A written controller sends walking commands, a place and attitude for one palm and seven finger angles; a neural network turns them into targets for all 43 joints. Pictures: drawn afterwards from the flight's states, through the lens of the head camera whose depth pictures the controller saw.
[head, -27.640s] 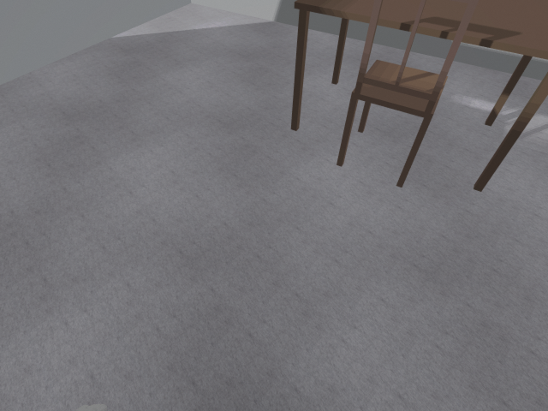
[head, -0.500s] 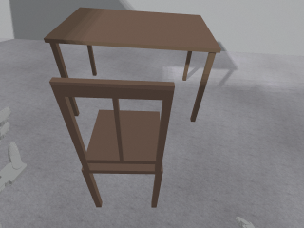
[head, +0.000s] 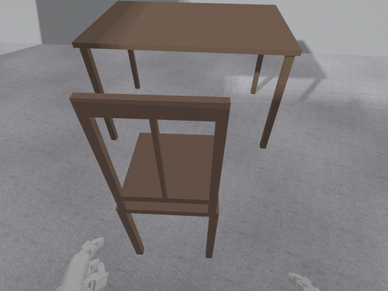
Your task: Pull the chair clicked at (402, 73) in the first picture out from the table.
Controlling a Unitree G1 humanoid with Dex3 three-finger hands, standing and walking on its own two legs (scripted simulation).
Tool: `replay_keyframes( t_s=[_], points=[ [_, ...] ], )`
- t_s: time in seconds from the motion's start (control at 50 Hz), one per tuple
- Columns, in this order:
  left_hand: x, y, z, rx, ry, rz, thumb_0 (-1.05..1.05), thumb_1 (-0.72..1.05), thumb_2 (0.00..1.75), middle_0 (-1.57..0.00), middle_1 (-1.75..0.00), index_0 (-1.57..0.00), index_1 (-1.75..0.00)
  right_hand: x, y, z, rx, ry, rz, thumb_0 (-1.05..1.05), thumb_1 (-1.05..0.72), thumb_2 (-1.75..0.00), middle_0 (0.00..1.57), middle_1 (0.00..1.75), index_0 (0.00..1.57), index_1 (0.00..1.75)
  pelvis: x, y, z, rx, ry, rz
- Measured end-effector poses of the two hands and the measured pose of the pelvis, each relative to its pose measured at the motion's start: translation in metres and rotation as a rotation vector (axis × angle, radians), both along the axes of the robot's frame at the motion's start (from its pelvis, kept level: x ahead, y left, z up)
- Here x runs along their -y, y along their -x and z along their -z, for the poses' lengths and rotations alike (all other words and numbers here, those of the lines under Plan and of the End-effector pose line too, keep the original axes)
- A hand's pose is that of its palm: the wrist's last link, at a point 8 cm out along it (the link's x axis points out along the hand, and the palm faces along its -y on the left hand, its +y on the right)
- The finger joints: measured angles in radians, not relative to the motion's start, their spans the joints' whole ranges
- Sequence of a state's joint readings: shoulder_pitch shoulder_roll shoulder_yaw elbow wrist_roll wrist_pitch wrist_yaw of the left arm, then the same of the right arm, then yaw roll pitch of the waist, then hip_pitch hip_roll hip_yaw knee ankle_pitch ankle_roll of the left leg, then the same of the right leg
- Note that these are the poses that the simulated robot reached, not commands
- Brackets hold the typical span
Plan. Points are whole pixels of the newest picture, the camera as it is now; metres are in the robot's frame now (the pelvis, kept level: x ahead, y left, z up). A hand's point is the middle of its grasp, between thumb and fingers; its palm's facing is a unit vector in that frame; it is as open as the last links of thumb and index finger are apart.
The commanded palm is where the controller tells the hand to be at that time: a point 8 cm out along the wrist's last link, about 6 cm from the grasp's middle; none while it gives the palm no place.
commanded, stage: let the arm hang, fingers relaxed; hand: left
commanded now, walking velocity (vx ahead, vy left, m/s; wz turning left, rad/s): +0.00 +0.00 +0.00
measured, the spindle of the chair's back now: (160, 163) +0.47 +0.13 -0.05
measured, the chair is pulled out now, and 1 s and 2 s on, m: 0.62 0.62 0.62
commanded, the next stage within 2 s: look to check the result in 0.92 s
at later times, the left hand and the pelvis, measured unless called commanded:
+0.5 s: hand out of the picture -0.02 +0.18 -0.16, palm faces +0.00 -0.97 -0.22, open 7.3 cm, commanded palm none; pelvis +0.01 -0.01 +0.01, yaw +0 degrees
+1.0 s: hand out of the picture +0.02 +0.15 -0.16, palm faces +0.01 -0.98 -0.18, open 7.4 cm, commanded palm none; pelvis +0.02 -0.02 +0.01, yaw -1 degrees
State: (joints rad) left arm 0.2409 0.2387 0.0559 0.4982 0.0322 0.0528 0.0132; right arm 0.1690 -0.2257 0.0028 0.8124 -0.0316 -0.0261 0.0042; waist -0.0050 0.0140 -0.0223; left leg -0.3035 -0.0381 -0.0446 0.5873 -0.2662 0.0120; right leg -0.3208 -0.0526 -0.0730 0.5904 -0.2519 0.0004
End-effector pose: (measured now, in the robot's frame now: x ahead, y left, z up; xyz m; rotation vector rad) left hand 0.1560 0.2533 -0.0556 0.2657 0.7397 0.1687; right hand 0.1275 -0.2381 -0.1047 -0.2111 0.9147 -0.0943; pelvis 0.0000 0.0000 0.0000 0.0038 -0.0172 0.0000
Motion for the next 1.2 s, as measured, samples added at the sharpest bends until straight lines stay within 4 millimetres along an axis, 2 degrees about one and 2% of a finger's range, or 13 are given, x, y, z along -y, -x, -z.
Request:
replay_keyframes(
  t_s=[0.06,0.08,0.1,0.16,0.24,0.32,0.38,0.5,0.66,0.72,0.94,1.2],
  points=[
    [0.041,0.052,0.060,-0.289,0.134,0.026,0.01,0.91,0.90,-0.20,-0.30,-0.19,-0.30,0.001,0.027,0.004,-0.094,0.009,0.025,0.01,-0.90,-0.90,0.20,0.30,0.20,0.30,0.003,-0.001,-0.001,0.011,-0.002,0.008],
    [0.050,0.069,0.070,-0.347,0.171,0.002,0.00,0.93,0.90,-0.20,-0.30,-0.20,-0.30,0.001,0.038,0.005,-0.132,0.014,0.034,0.01,-0.90,-0.90,0.20,0.30,0.20,0.30,0.005,-0.002,-0.002,0.012,0.001,0.008],
    [0.048,0.078,0.075,-0.359,0.180,-0.052,-0.02,0.97,0.90,-0.21,-0.30,-0.20,-0.30,0.002,0.049,0.006,-0.176,0.019,0.037,0.01,-0.90,-0.90,0.20,0.30,0.20,0.30,0.007,-0.002,-0.003,0.010,0.005,0.004],
    [0.038,0.105,0.081,-0.436,0.158,-0.081,-0.05,1.03,0.90,-0.21,-0.30,-0.21,-0.30,0.003,0.083,0.011,-0.305,0.024,0.050,0.01,-0.90,-0.90,0.20,0.30,0.20,0.30,0.011,-0.003,-0.005,0.006,0.013,-0.002],
    [0.026,0.142,0.080,-0.569,0.119,-0.099,-0.04,1.00,0.90,-0.21,-0.30,-0.20,-0.30,0.003,0.120,0.018,-0.428,0.010,0.091,0.01,-0.91,-0.90,0.20,0.30,0.20,0.30,0.013,-0.005,-0.007,0.003,0.016,-0.001],
    [0.019,0.170,0.074,-0.666,0.088,-0.124,-0.02,0.96,0.90,-0.21,-0.30,-0.20,-0.30,0.000,0.147,0.023,-0.505,-0.016,0.119,0.01,-0.91,-0.90,0.20,0.30,0.20,0.30,0.013,-0.008,-0.009,0.000,0.013,0.001],
    [0.019,0.180,0.072,-0.703,0.078,-0.137,-0.01,0.94,0.90,-0.20,-0.30,-0.20,-0.30,-0.005,0.159,0.025,-0.540,-0.036,0.131,0.01,-0.91,-0.90,0.20,0.30,0.20,0.30,0.013,-0.010,-0.009,-0.001,0.011,0.003],
    [0.030,0.175,0.072,-0.700,0.094,-0.135,0.00,0.92,0.90,-0.20,-0.30,-0.20,-0.30,-0.015,0.164,0.030,-0.554,-0.068,0.137,0.01,-0.91,-0.90,0.20,0.30,0.20,0.30,0.014,-0.013,-0.009,0.000,0.006,0.007],
    [0.056,0.143,0.078,-0.619,0.143,-0.101,0.01,0.92,0.90,-0.20,-0.30,-0.20,-0.30,-0.023,0.143,0.033,-0.492,-0.091,0.130,0.00,-0.90,-0.90,0.20,0.30,0.20,0.30,0.017,-0.014,-0.010,0.004,0.002,0.011],
    [0.056,0.139,0.078,-0.613,0.134,-0.101,0.02,0.94,0.90,-0.20,-0.30,-0.20,-0.30,-0.022,0.135,0.033,-0.475,-0.088,0.127,0.01,-0.91,-0.90,0.20,0.30,0.20,0.30,0.019,-0.014,-0.010,0.005,0.002,0.012],
    [0.056,0.137,0.076,-0.620,0.132,-0.107,0.01,0.92,0.90,-0.20,-0.30,-0.20,-0.30,-0.010,0.132,0.031,-0.484,-0.070,0.134,0.01,-0.91,-0.90,0.20,0.30,0.20,0.30,0.022,-0.018,-0.010,-0.001,0.002,0.012],
    [0.060,0.135,0.077,-0.618,0.138,-0.109,0.01,0.92,0.90,-0.20,-0.30,-0.20,-0.30,-0.009,0.126,0.031,-0.479,-0.071,0.131,0.00,-0.91,-0.90,0.20,0.30,0.20,0.30,0.024,-0.020,-0.011,0.009,0.002,0.012]
  ],
)
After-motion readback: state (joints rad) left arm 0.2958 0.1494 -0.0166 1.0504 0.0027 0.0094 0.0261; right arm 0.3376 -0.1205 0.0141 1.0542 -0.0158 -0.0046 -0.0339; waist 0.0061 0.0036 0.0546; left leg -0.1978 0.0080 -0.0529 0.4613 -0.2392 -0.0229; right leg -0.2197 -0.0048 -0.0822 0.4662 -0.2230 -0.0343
